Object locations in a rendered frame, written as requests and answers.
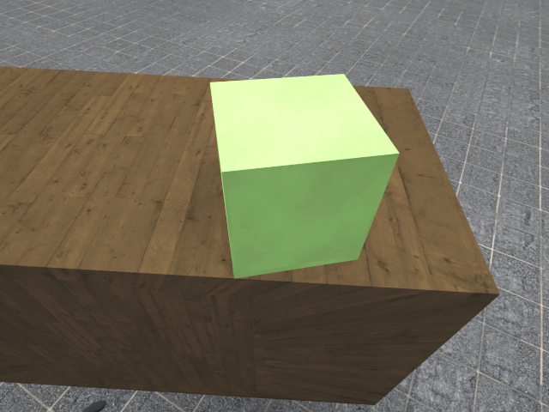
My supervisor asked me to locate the carton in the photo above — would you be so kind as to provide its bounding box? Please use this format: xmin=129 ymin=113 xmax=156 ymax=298
xmin=210 ymin=74 xmax=399 ymax=279

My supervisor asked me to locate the pedestal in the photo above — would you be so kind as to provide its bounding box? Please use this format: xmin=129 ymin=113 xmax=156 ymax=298
xmin=0 ymin=66 xmax=500 ymax=405

